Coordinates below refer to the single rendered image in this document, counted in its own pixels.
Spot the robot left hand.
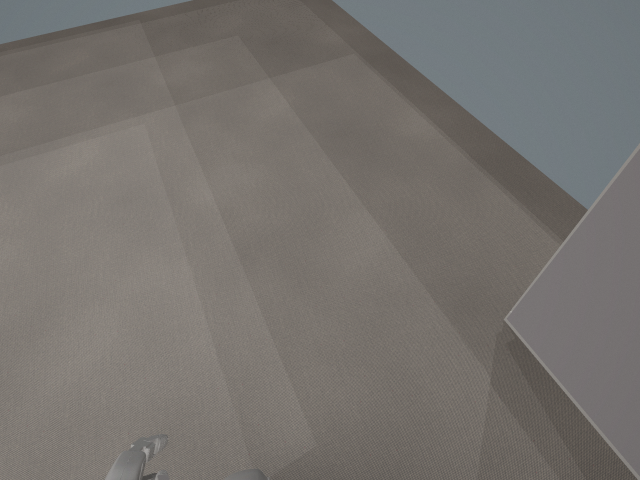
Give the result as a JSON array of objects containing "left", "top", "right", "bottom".
[{"left": 105, "top": 434, "right": 169, "bottom": 480}]

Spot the fridge door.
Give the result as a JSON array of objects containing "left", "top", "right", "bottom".
[{"left": 507, "top": 149, "right": 640, "bottom": 476}]

